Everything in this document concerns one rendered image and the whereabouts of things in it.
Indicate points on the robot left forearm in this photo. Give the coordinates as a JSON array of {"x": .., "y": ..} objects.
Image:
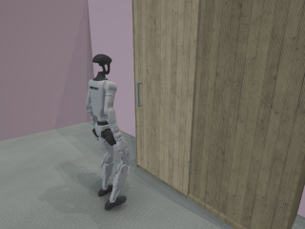
[{"x": 94, "y": 119}]

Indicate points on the handle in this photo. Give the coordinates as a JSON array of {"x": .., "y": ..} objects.
[{"x": 138, "y": 94}]

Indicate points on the wardrobe door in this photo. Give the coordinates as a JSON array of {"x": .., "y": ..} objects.
[
  {"x": 166, "y": 44},
  {"x": 249, "y": 110}
]

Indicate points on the right robot hand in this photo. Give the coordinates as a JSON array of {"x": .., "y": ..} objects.
[{"x": 120, "y": 146}]

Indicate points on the robot right forearm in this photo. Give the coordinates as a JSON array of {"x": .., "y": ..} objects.
[{"x": 113, "y": 124}]

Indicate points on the left robot upper arm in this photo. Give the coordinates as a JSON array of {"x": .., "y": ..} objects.
[{"x": 89, "y": 100}]

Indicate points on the humanoid robot head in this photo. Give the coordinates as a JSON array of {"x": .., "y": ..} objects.
[{"x": 102, "y": 60}]

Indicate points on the right robot upper arm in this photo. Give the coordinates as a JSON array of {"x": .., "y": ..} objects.
[{"x": 110, "y": 89}]

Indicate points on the robot left foot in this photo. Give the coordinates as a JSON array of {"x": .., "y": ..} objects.
[{"x": 103, "y": 192}]

